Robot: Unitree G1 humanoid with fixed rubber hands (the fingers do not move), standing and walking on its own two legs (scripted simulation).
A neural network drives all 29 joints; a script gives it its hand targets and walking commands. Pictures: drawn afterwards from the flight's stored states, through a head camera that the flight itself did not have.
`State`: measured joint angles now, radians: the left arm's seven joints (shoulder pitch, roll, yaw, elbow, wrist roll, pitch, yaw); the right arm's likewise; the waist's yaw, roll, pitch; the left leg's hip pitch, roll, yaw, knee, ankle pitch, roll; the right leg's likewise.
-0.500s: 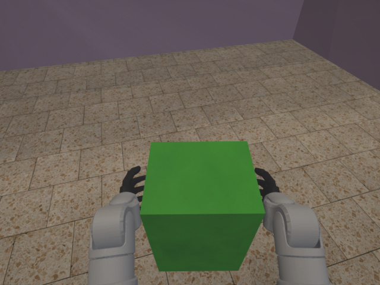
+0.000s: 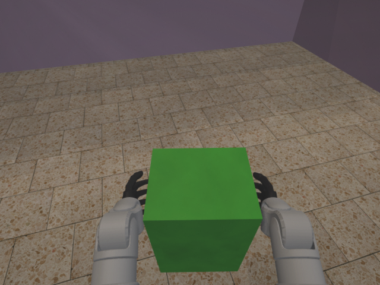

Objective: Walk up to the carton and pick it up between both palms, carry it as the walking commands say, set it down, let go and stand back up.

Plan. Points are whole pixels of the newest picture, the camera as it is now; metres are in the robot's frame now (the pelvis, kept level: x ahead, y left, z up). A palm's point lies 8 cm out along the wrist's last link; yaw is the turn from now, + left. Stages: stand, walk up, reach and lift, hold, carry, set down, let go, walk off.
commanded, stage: carry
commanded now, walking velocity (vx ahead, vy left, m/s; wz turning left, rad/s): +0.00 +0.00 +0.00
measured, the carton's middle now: (199, 215) +0.29 +0.00 +0.00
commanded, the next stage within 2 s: none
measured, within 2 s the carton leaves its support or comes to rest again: neither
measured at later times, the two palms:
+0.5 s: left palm (134, 206) +0.29 +0.14 +0.04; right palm (264, 206) +0.29 -0.14 +0.04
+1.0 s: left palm (138, 199) +0.31 +0.14 +0.04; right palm (266, 199) +0.30 -0.14 +0.04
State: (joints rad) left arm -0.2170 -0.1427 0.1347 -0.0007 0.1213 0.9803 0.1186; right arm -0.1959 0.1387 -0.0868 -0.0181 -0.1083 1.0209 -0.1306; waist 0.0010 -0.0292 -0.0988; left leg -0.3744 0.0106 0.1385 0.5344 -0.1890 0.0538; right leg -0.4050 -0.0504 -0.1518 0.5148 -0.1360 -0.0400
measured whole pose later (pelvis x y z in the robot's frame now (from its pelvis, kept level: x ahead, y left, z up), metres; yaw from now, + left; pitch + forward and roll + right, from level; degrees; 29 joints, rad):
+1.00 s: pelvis +0.02 -0.01 +0.00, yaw +0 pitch +1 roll +0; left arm -0.18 -0.14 0.13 0.17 0.15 0.73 0.10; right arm -0.17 0.14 -0.10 0.16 -0.14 0.76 -0.10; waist 0.00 -0.02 -0.10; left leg -0.33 0.02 0.12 0.53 -0.23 0.04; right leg -0.36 -0.04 -0.16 0.52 -0.18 -0.04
